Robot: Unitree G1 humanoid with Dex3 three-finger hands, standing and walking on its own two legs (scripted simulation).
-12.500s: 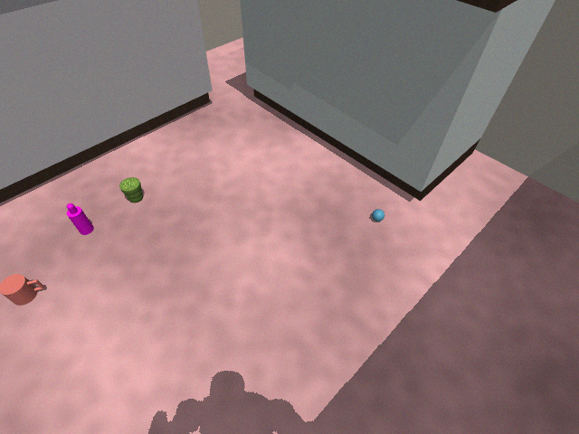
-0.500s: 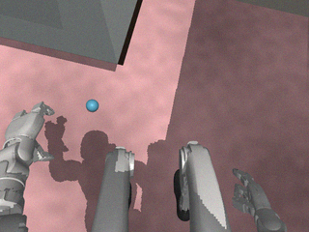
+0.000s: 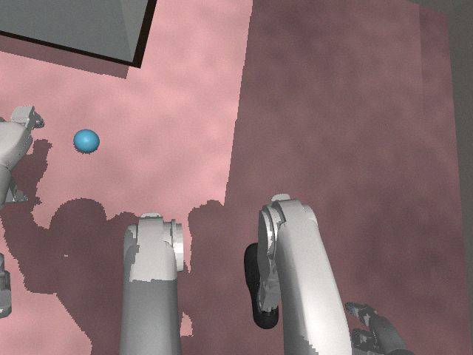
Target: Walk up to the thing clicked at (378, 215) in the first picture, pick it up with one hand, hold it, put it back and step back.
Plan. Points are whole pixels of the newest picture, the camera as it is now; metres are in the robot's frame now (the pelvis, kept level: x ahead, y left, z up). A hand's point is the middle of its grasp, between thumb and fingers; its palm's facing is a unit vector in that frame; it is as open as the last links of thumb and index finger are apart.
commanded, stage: rise first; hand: left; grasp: from above
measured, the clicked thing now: (86, 141) +0.53 +0.28 -0.34
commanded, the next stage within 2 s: none
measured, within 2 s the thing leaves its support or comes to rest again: neither
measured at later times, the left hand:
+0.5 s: hand (31, 156) +0.45 +0.33 -0.20, palm faces -0.47 -0.06 -0.88, open 14.0 cm
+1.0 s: hand (40, 152) +0.46 +0.33 -0.22, palm faces -0.48 -0.08 -0.87, open 13.8 cm
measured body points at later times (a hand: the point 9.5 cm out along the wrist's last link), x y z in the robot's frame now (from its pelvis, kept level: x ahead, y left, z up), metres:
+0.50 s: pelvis +0.01 +0.00 -0.02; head +0.26 +0.08 +0.35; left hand +0.47 +0.33 -0.15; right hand +0.07 -0.29 -0.11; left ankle +0.08 +0.11 -0.33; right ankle +0.13 -0.15 -0.33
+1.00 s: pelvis +0.01 +0.00 -0.03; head +0.28 +0.08 +0.32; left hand +0.48 +0.33 -0.17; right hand +0.06 -0.28 -0.13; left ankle +0.08 +0.11 -0.33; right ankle +0.13 -0.15 -0.33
